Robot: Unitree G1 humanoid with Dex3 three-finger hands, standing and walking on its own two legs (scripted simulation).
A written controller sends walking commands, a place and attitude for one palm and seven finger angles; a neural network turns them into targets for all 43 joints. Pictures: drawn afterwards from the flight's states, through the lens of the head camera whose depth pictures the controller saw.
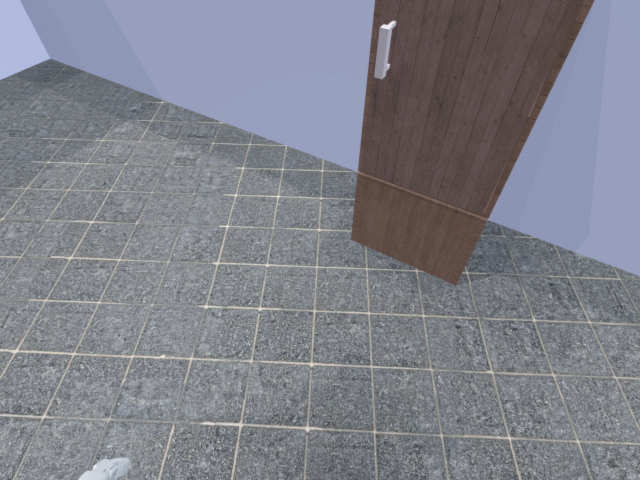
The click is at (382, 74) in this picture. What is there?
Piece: cupboard door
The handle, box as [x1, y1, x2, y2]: [374, 21, 396, 78]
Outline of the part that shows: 396,21 392,21 387,25 383,24 379,29 374,73 375,77 382,78 385,75 385,71 389,67 389,64 387,63 387,56 391,29 395,25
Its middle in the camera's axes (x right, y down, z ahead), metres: +0.16 -0.47 +0.97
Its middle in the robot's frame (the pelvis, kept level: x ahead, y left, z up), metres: +1.06 -0.11 +0.05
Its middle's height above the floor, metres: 0.82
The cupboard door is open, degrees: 0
